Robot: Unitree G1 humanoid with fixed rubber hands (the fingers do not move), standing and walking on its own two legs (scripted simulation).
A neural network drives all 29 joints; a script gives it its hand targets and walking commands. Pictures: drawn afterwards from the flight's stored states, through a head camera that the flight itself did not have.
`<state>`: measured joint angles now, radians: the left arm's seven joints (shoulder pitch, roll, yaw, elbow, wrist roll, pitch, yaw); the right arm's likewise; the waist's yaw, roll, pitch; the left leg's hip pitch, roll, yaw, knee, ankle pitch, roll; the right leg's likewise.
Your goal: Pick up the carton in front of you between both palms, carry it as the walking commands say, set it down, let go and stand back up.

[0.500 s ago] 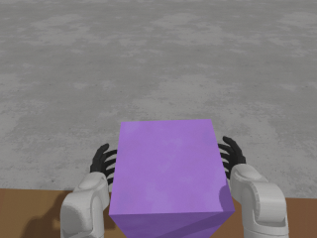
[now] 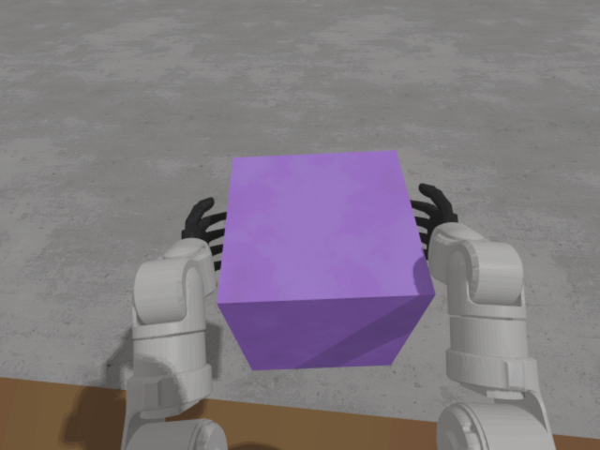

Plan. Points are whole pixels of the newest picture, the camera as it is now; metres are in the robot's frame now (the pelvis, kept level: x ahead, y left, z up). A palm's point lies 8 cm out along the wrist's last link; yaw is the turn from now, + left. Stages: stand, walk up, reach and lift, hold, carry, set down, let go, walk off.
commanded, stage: carry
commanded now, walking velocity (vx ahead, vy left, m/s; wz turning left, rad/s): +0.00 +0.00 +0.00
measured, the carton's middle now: (318, 269) +0.36 -0.01 +0.06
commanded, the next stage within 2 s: none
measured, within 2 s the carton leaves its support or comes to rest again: neither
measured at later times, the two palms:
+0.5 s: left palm (198, 267) +0.33 +0.15 +0.11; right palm (439, 252) +0.34 -0.15 +0.11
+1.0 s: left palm (185, 281) +0.30 +0.15 +0.13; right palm (449, 266) +0.30 -0.15 +0.13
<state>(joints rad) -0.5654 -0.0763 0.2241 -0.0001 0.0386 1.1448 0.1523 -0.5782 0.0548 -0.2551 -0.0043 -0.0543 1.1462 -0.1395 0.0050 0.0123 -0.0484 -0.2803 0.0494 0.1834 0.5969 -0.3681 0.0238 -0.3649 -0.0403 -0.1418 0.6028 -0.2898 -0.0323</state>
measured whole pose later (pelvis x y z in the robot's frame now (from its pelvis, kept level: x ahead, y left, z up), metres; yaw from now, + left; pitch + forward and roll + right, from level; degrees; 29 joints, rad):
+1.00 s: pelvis -0.03 +0.00 +0.01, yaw +0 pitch +1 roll +0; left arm -0.53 -0.09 0.23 0.03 0.06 1.16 0.14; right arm -0.52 0.08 -0.26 0.01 -0.07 1.15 -0.14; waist 0.01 0.00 -0.08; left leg -0.25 0.03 0.18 0.53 -0.30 0.03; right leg -0.33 -0.05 -0.15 0.53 -0.22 -0.03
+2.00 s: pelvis -0.05 +0.00 +0.00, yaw +0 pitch +1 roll +0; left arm -0.53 -0.09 0.23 0.03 0.06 1.16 0.15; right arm -0.52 0.08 -0.26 0.01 -0.08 1.15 -0.14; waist 0.00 0.00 -0.07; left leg -0.29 0.04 0.18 0.54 -0.28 0.04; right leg -0.36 -0.05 -0.15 0.53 -0.19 -0.03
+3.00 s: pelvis +0.00 -0.01 +0.00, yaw +1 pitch +3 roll +0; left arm -0.53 -0.11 0.23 0.05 0.07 1.15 0.15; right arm -0.52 0.05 -0.26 0.02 -0.05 1.16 -0.14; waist 0.01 0.01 -0.13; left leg -0.41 0.04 0.09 0.88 -0.52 0.05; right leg -0.35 -0.02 -0.15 0.60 -0.31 -0.06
